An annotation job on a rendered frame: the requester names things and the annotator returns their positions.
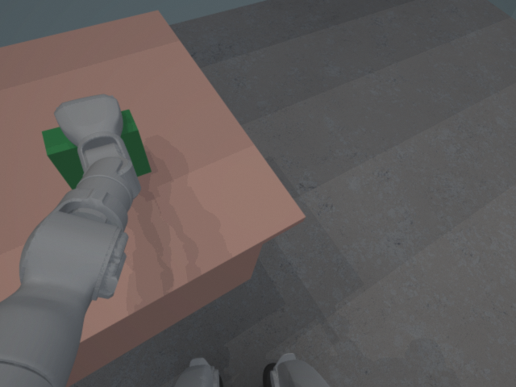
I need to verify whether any robot left upper arm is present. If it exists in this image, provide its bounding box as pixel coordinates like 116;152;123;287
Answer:
0;211;128;387

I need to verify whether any robot left shin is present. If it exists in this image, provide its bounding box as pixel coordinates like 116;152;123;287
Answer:
189;358;210;367

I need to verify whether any sponge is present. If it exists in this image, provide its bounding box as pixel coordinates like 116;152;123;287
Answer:
42;110;152;189

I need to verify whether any left robot hand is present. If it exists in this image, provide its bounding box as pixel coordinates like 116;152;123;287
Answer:
54;94;123;147

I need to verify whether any robot left forearm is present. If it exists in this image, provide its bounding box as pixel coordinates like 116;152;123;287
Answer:
19;132;141;284

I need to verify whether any robot shin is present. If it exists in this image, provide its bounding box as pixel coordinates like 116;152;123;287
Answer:
189;358;210;367
275;353;296;366

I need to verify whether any robot right shin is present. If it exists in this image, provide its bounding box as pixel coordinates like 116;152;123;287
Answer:
275;353;296;366

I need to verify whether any table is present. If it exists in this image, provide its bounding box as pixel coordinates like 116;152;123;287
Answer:
0;10;306;387

